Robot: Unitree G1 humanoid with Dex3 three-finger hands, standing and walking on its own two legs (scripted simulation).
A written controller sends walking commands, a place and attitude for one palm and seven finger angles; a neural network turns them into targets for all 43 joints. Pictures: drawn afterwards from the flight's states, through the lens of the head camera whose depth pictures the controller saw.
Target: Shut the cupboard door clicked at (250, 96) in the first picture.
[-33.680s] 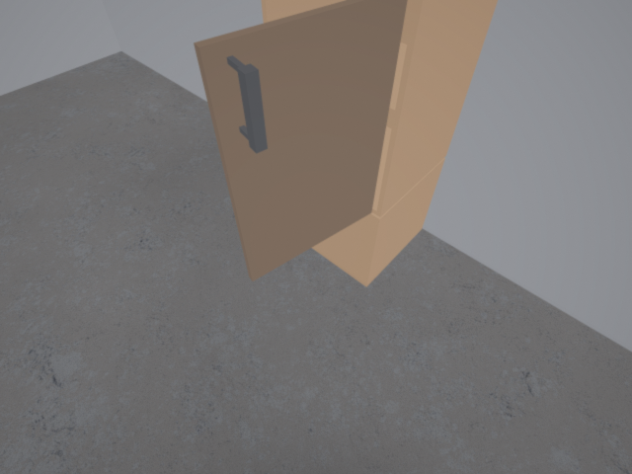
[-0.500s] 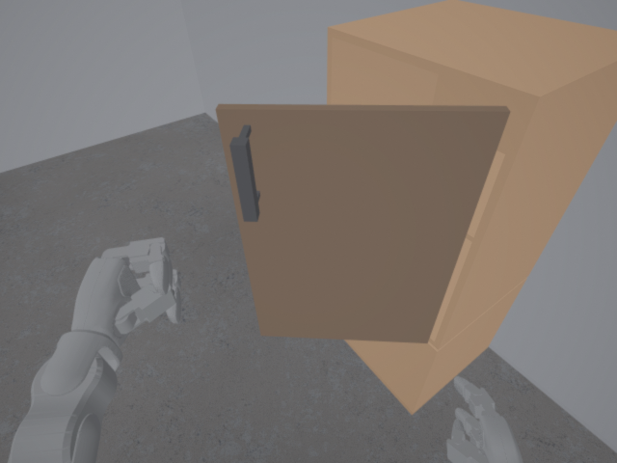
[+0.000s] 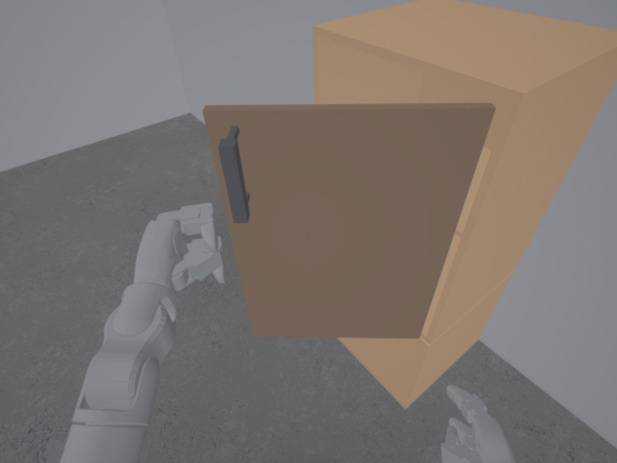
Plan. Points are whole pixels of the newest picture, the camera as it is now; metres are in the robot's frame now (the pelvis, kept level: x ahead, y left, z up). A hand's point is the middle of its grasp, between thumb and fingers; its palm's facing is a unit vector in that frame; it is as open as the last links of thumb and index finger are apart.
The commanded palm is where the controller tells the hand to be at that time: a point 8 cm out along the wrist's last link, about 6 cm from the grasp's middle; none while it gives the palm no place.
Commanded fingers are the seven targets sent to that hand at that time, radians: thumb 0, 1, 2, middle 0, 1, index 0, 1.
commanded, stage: bring the fist close to the handle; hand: left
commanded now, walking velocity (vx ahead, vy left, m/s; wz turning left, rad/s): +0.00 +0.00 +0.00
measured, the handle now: (237, 175) +0.47 +0.15 +0.16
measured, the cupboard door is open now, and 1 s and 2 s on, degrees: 50 50 37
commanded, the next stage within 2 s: push the door shut along its arc in 0.68 s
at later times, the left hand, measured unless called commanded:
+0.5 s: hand (245, 224) +0.36 +0.12 +0.16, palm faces +0.06 -1.00 -0.02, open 3.1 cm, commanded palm +0.33 +0.17 +0.16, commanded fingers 0.00 0.90 0.90 -1.30 -1.50 -1.30 -1.50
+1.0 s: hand (250, 215) +0.38 +0.11 +0.16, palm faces +0.02 -1.00 -0.03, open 3.1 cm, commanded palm +0.36 +0.16 +0.16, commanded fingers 0.00 0.90 0.90 -1.30 -1.50 -1.30 -1.50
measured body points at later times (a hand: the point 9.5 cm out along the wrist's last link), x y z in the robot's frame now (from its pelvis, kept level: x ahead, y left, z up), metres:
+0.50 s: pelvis +0.01 -0.01 +0.00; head -0.02 -0.03 +0.45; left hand +0.35 +0.17 +0.16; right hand +0.17 -0.24 -0.09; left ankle +0.02 +0.11 -0.73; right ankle -0.01 -0.10 -0.73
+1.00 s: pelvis +0.00 -0.01 +0.00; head -0.01 -0.02 +0.45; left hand +0.37 +0.17 +0.17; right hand +0.18 -0.23 -0.09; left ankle +0.02 +0.11 -0.73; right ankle -0.01 -0.10 -0.73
